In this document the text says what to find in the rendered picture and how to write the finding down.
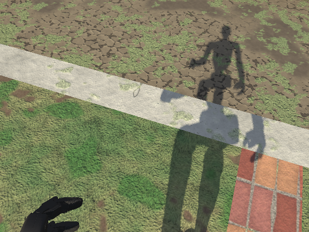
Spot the robot left hand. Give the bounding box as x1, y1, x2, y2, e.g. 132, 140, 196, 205
20, 196, 89, 232

